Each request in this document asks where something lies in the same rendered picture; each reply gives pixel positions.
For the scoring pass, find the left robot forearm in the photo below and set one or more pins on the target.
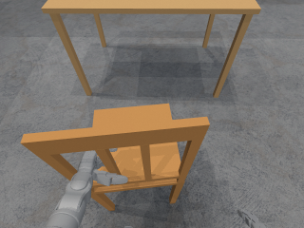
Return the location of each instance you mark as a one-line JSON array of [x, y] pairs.
[[70, 209]]

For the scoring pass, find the table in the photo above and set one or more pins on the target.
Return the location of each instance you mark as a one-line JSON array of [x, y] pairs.
[[245, 7]]

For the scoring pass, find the right robot hand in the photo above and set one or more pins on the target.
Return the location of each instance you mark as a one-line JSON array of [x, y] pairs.
[[250, 219]]

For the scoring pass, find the chair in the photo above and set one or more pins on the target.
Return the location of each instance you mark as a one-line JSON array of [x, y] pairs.
[[147, 153]]

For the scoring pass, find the left robot hand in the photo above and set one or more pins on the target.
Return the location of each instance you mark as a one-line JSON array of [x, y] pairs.
[[91, 162]]

